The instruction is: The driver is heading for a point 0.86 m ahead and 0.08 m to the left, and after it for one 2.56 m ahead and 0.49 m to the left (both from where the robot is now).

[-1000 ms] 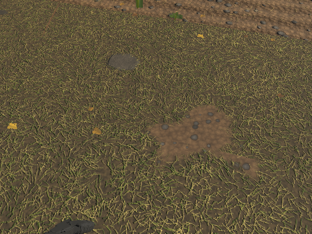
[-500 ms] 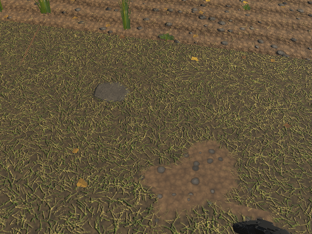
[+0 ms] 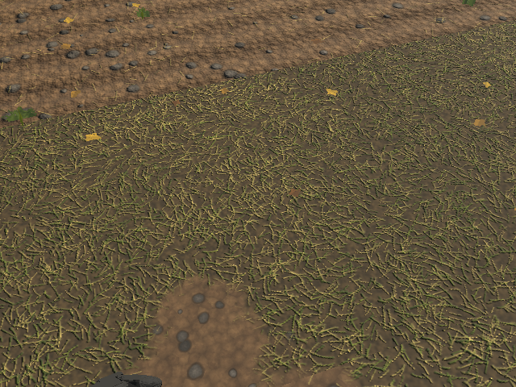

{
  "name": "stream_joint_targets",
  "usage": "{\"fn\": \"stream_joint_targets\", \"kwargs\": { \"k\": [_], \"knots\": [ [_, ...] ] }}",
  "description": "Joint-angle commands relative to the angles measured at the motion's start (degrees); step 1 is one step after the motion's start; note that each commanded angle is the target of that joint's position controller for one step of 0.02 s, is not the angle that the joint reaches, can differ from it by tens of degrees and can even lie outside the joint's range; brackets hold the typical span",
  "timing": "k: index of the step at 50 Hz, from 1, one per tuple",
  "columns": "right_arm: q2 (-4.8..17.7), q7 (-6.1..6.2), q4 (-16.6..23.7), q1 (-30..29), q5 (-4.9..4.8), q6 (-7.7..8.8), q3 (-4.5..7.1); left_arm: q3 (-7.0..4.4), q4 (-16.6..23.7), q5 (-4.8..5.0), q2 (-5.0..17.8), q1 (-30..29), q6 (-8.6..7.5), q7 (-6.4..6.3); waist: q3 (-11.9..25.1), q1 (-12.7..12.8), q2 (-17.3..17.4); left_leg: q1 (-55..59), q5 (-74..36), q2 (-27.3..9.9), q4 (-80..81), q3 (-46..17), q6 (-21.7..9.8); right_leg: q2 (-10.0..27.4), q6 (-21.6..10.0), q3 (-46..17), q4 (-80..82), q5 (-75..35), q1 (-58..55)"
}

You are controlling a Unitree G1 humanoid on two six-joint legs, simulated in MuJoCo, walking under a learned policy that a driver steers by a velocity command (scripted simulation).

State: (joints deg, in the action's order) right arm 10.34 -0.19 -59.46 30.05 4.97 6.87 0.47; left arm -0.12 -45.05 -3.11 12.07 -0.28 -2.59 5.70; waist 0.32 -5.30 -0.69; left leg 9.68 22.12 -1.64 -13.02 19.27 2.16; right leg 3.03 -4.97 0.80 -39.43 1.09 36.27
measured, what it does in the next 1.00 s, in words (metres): goes down: right foot, then left foot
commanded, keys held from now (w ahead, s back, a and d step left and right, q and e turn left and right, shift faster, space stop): w+e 0.16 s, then w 0.16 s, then w+q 0.30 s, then q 0.38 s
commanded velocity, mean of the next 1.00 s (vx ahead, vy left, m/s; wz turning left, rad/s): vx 0.40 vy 0.00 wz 0.04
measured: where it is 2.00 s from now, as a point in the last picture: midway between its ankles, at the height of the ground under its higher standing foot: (220, 324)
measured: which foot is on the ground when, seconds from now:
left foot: down 0.00-0.10, up 0.12-0.48, down 0.50-0.94, up 0.96-1.00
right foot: up 0.00-0.04, down 0.06-0.52, up 0.54-0.92, down 0.94-1.00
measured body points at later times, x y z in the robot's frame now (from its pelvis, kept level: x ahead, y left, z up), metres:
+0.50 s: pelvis +0.30 -0.04 +0.00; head +0.31 -0.04 +0.44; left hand +0.27 +0.19 -0.15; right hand +0.44 -0.28 -0.11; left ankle +0.38 +0.04 -0.71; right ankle +0.17 -0.12 -0.72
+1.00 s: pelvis +0.56 -0.09 -0.14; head +0.58 -0.10 +0.31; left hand +0.74 +0.13 -0.23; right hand +0.53 -0.34 -0.28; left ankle +0.41 +0.04 -0.66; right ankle +0.65 -0.19 -0.87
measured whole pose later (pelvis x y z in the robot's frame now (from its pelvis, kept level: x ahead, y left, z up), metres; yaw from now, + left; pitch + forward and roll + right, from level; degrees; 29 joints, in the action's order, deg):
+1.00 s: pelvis +0.56 -0.09 -0.14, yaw +7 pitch +3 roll +1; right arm 12.1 1.1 -49.4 29.9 -2.8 2.2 -0.1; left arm 0.1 -41.5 -1.0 10.2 4.3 -4.8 1.2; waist 0.4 -4.2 0.7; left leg -30.7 49.8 7.3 -98.1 -8.1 1.5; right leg 0.9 -2.2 3.0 -25.0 4.8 23.0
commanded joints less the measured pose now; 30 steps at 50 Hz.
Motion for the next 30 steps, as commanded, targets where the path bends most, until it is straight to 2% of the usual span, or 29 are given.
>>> {"fn": "stream_joint_targets", "kwargs": {
  "k": [1,2,3,4,5,6,7,8,9,10,11,12,14,15,16,17,18,19,20,21,22,23,24,25,26,27,28,29,30],
  "knots": [
    [11.63,0.72,0.92,2.34,-0.30,-0.19,3.23,-1.70,3.98,0.04,4.35,-2.15,-0.67,-0.65,-5.95,3.92,6.15,1.56,-63.44,-17.13,-3.53,-2.95,-12.07,-3.23,-0.39,3.85,1.47,9.96,-1.63],
    [13.44,0.77,1.17,1.55,-0.29,-0.72,3.97,-2.33,3.45,0.45,5.21,-0.04,-1.15,-1.21,-5.05,5.64,7.13,0.68,-70.55,-17.32,-7.60,-1.77,-11.55,-5.12,-0.89,5.21,4.00,9.08,-7.16],
    [13.98,0.62,1.65,1.07,-0.13,-1.01,4.20,-3.56,1.90,1.11,7.42,4.87,-2.00,-2.19,-2.63,7.70,7.03,-4.91,-73.49,-15.61,-15.15,-0.27,-10.22,-8.06,-2.39,6.60,5.81,3.95,-18.56],
    [12.64,-0.43,2.43,0.06,1.28,-0.68,3.52,-5.48,-1.33,1.26,10.50,15.26,-2.72,-3.78,3.62,11.15,5.94,-19.37,-67.38,-13.53,-27.97,-0.54,-7.31,-8.58,-5.95,3.73,0.32,-3.06,-38.76],
    [5.41,-2.30,5.38,1.56,3.11,0.13,0.69,-6.28,-5.67,1.25,13.08,31.22,-2.57,-5.11,17.83,14.57,-5.34,-43.33,-29.98,-7.13,-46.56,-4.28,-1.39,3.82,-17.24,-18.77,2.67,-6.99,-69.87],
    [7.70,-5.23,6.43,-5.89,-0.28,-0.04,1.46,-6.17,-10.48,-0.71,13.76,42.30,-1.97,-5.07,19.91,18.85,-1.86,-51.61,10.28,1.34,-59.85,-13.01,-1.47,12.51,-19.72,-37.49,17.06,-6.27,-73.51],
    [6.38,-5.47,10.23,-17.43,-2.42,0.08,1.32,-7.44,-11.61,-1.42,14.86,38.02,-3.83,-5.08,4.93,19.30,1.55,-61.26,8.12,-0.86,-60.09,-21.63,-3.86,11.63,-14.41,-33.77,20.95,1.71,-63.77],
    [8.12,-4.01,11.13,-20.90,-1.69,0.25,1.94,-6.96,-10.35,0.38,12.49,28.44,-4.75,-4.69,-1.71,15.56,0.49,-58.05,3.83,-4.35,-58.75,-23.02,-4.33,9.55,-13.06,-28.14,22.63,5.13,-49.53],
    [9.23,-2.40,11.17,-16.61,-0.13,-0.19,2.47,-5.08,-9.63,1.69,7.42,23.00,-5.22,-4.15,0.07,10.45,-2.31,-50.49,1.63,-5.58,-56.65,-23.71,-5.42,7.90,-13.53,-24.92,23.81,4.70,-40.87],
    [6.27,-1.61,10.56,-14.24,0.34,-0.78,1.94,-3.67,-9.33,2.04,3.29,19.48,-5.58,-3.51,-1.93,7.12,-3.57,-44.95,-0.13,-6.88,-54.43,-23.53,-6.30,7.16,-13.12,-21.83,25.63,3.34,-31.17],
    [2.67,-1.15,10.21,-13.43,0.50,-1.66,1.04,-2.63,-8.50,1.84,1.09,17.63,-5.51,-2.75,-3.37,4.59,-2.85,-40.26,-0.74,-7.01,-52.64,-23.29,-6.23,7.26,-12.89,-20.97,28.05,2.14,-22.89],
    [2.16,-1.15,10.01,-12.87,0.30,-2.30,0.86,-2.31,-8.35,1.54,0.55,17.87,-5.54,-2.32,-3.21,3.82,-1.31,-38.94,-2.49,-6.33,-50.92,-22.53,-5.74,7.00,-12.62,-19.90,30.23,2.38,-20.05],
    [3.22,-1.24,10.20,-15.60,-0.85,-2.54,0.90,-2.86,-7.92,0.34,3.66,17.56,-5.94,-1.87,-4.06,4.06,-0.69,-37.26,-8.97,-5.47,-41.97,-20.44,-4.22,5.27,-10.68,-15.46,31.67,2.85,-15.20],
    [3.66,-1.18,11.08,-18.99,-0.87,-2.57,0.87,-2.83,-8.38,-0.24,4.06,18.79,-5.95,-1.56,-4.38,4.97,-1.14,-35.80,-13.80,-5.00,-35.42,-19.32,-3.70,3.75,-9.81,-12.93,31.42,1.33,-13.13],
    [3.28,-1.36,12.42,-22.77,-0.69,-2.46,0.61,-3.12,-9.16,-0.50,5.08,21.09,-5.66,-1.31,-4.08,6.35,-1.20,-33.72,-18.43,-3.38,-29.98,-18.19,-2.95,2.46,-9.38,-11.61,30.53,-1.28,-12.35],
    [1.45,-1.91,13.16,-25.09,-0.75,-2.36,-0.01,-3.24,-10.14,-0.86,6.05,23.62,-5.13,-0.82,-3.48,7.18,-3.40,-30.30,-23.11,-1.69,-29.46,-16.78,-2.37,1.31,-8.77,-9.42,28.72,-2.94,-10.14],
    [2.06,-2.61,12.53,-23.04,-0.28,-2.03,0.14,-3.42,-10.43,-1.65,6.83,25.18,-4.80,-0.35,-2.38,6.73,-3.97,-25.32,-28.21,0.11,-33.34,-15.71,-2.38,0.70,-8.65,-8.02,26.11,-2.74,-7.07],
    [3.64,-3.38,10.85,-18.34,0.42,-1.78,0.61,-3.32,-10.65,-2.94,6.71,24.58,-4.64,-0.12,-2.74,4.71,-3.88,-24.16,-31.09,-0.74,-38.00,-17.54,-2.81,2.67,-8.34,-8.77,22.89,-3.02,-6.55],
    [6.00,-3.63,10.68,-17.46,0.57,-1.41,1.49,-3.16,-10.29,-3.00,6.32,23.89,-4.54,-0.34,-3.26,4.14,-3.49,-26.21,-27.71,-0.87,-39.02,-17.48,-3.10,4.18,-8.35,-9.75,21.21,-3.76,-9.29],
    [7.87,-3.37,11.78,-19.39,0.36,-0.91,2.16,-2.94,-10.04,-2.72,6.15,23.44,-4.59,-1.01,-3.89,4.21,-3.16,-28.49,-23.90,-1.12,-38.50,-17.89,-3.60,5.86,-7.90,-10.87,19.50,-5.86,-13.77],
    [9.06,-2.85,12.57,-19.84,-0.05,-0.44,2.67,-2.83,-9.83,-2.30,6.18,22.86,-4.63,-1.82,-4.20,3.52,-2.85,-28.77,-19.71,-0.61,-36.83,-17.37,-4.57,7.07,-7.25,-10.90,16.91,-11.07,-17.67],
    [9.88,-2.36,12.29,-17.84,-0.62,-0.04,3.18,-2.93,-9.34,-2.21,7.02,21.50,-4.60,-2.38,-4.06,2.16,-3.02,-25.51,-16.81,0.31,-34.69,-16.30,-5.55,7.27,-6.46,-9.85,13.10,-18.04,-19.78],
    [10.55,-1.94,10.73,-12.40,-1.23,0.51,3.89,-3.12,-8.40,-2.05,8.04,19.09,-4.56,-2.53,-3.01,-0.28,-1.72,-18.13,-15.39,1.87,-32.34,-14.80,-6.47,5.87,-5.71,-7.92,6.12,-24.21,-18.58],
    [12.20,-1.41,7.11,-1.43,-1.72,1.40,5.14,-3.75,-7.03,-1.62,9.03,16.94,-4.80,-2.13,0.88,-4.44,1.88,-7.67,-13.17,4.59,-28.37,-14.06,-8.49,1.35,-4.61,-5.27,-9.50,-24.89,-15.73],
    [12.76,-0.96,5.56,7.01,-1.73,1.77,5.30,-2.96,-7.11,-2.37,5.49,21.17,-4.86,-1.23,8.07,-5.83,10.02,3.52,-20.56,0.18,-24.03,-24.98,-17.46,-5.34,-2.08,-3.87,-34.86,-5.56,-9.11],
    [12.63,-2.11,6.39,5.99,-1.29,1.95,3.42,-0.87,-7.65,-2.58,-2.55,28.47,-5.00,-0.05,12.45,-0.67,15.26,9.87,-34.50,-13.67,-16.56,-51.70,-31.62,-11.75,2.04,-6.23,-51.56,36.25,7.16],
    [11.81,-2.34,6.55,2.79,-0.08,3.20,3.73,-1.08,-1.78,-0.97,-0.10,20.12,-4.34,0.01,0.05,-1.98,8.79,1.09,-12.84,-19.06,-8.46,-66.62,-30.98,-8.60,1.67,-12.93,-50.49,32.19,22.00],
    [8.57,-2.67,7.15,-4.32,-1.43,3.49,2.83,-2.15,-0.96,-1.57,4.78,13.77,-3.57,-1.75,-7.42,-0.58,1.87,-7.33,-4.51,-18.74,-9.65,-64.51,-28.73,-4.41,2.81,-14.05,-49.82,25.77,25.66],
    [5.62,-2.76,8.33,-9.59,-1.77,2.94,1.67,-2.28,-0.96,-1.87,6.49,14.61,-2.77,-2.99,-3.54,1.96,-3.38,-15.26,-3.91,-16.57,-10.04,-61.43,-28.69,-2.84,3.50,-13.70,-48.00,21.24,21.76]
  ]
}}
Velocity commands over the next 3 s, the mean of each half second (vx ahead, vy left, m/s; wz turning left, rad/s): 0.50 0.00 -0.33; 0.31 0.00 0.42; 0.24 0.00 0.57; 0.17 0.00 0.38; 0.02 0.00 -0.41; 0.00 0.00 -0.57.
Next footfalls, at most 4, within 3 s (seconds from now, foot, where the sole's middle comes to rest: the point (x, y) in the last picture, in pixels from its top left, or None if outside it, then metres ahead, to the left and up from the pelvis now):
0.06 right None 0.20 -0.12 -0.76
0.50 left None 0.42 0.04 -0.76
0.94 right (315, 339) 0.69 -0.19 -0.91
1.42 left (224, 374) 0.62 0.09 -0.91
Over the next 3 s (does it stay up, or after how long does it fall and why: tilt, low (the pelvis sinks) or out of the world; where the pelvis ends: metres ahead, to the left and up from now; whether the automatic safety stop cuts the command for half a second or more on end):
stays up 0.83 0.08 -0.14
